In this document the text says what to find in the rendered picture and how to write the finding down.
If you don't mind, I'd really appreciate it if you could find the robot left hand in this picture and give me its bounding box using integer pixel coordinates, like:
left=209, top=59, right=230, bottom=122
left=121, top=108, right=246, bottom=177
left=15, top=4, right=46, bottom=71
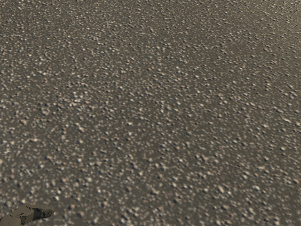
left=0, top=203, right=55, bottom=226

